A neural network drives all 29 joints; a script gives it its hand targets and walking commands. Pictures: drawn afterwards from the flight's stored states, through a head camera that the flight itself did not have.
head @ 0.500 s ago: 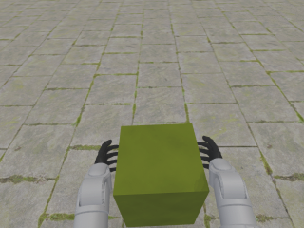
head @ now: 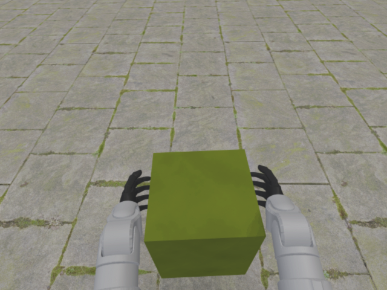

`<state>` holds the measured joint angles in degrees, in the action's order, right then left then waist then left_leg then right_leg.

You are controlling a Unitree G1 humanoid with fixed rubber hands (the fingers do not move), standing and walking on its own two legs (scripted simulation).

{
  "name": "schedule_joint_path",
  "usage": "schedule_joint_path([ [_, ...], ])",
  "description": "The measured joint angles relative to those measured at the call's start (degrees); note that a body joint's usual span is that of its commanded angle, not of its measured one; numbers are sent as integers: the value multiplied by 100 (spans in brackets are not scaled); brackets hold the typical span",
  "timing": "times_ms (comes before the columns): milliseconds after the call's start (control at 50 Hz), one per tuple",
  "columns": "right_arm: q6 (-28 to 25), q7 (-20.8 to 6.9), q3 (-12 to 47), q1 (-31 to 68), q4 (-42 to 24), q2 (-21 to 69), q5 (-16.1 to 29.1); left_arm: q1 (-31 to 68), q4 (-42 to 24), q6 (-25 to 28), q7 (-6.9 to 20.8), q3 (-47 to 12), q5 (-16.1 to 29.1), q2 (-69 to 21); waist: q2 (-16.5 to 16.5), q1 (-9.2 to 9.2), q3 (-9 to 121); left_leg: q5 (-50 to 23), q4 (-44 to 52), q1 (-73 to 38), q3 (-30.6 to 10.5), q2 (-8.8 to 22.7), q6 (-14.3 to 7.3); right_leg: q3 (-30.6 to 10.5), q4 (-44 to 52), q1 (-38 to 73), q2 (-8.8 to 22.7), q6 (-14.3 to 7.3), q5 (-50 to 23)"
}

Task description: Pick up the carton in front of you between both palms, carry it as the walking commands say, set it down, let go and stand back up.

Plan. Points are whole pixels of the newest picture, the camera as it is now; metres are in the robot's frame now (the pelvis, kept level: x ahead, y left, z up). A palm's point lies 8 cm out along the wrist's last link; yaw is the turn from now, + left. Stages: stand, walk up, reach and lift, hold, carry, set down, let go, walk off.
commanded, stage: carry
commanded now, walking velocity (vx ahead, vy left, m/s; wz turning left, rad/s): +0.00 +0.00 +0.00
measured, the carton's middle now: (201, 216) +0.30 +0.00 -0.06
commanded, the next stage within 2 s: hold in 0.34 s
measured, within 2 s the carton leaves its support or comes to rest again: neither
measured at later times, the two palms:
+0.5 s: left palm (112, 220) +0.25 +0.18 +0.04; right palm (258, 199) +0.29 -0.12 +0.04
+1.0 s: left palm (131, 225) +0.23 +0.14 +0.06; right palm (273, 184) +0.32 -0.15 +0.05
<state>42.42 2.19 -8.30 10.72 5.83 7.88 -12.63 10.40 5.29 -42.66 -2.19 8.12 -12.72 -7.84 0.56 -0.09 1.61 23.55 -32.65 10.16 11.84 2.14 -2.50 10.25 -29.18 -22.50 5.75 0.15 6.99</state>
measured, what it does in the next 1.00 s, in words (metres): shifts its weight, turning left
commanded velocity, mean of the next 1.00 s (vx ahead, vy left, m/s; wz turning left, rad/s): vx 0.00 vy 0.00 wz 0.00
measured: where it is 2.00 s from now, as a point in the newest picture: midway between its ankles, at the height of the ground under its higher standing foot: outside the picture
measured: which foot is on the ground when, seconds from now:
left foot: down 0.00-1.00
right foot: down 0.00-1.00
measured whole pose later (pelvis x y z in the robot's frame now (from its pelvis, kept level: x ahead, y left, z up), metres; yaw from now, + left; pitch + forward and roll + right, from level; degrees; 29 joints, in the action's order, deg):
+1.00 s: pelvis -0.01 -0.09 +0.02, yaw +17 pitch -6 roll +0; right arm 41.5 0.4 -12.9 15.7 14.5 8.9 -18.0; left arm 17.0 19.7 -37.8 1.4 15.2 -17.0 -9.2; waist 3.5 0.4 -1.1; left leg 13.8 -21.1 2.1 -9.0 1.3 1.1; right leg -3.6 -20.1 -8.6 -2.1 -0.2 5.6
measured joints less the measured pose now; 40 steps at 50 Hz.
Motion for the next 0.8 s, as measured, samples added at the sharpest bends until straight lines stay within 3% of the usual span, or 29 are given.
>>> schedule_joint_path([
  [340,5,-16,-43,64,68,10,-31,74,68,-12,21,44,-42,-12,-4,8,13,3,-31,21,38,-31,-49,-21,12,-10,45,48,-46],
  [360,-18,3,-48,42,39,9,-25,87,135,65,39,56,-33,-16,32,34,-96,-21,19,-82,-17,-36,-74,-134,98,128,-25,13,-172],
  [420,-144,39,-64,-198,-142,-28,-39,101,416,383,88,-78,-67,-20,121,157,-409,-326,471,-461,-556,-202,-54,-976,533,673,-289,20,-323],
  [500,-266,51,-63,-241,-1,-31,-50,114,635,537,105,-32,-87,-18,76,36,-516,-684,956,-754,-1040,-388,-29,-1616,838,1091,-348,95,-348],
  [580,-325,8,-62,13,364,4,-157,115,676,537,84,160,-61,-17,31,-112,-474,-802,1066,-835,-1364,-465,48,-1759,997,1334,-337,142,-85],
  [720,-259,-95,-249,353,807,68,-394,321,945,419,152,414,-168,-55,111,-63,-346,-914,1133,-891,-1774,-384,260,-1644,1037,1503,-455,279,-90],
  [800,-193,-126,-342,402,865,77,-480,463,1148,399,233,497,-278,-87,205,-3,-318,-948,1155,-893,-1877,-261,384,-1550,1013,1502,-574,203,-115],
])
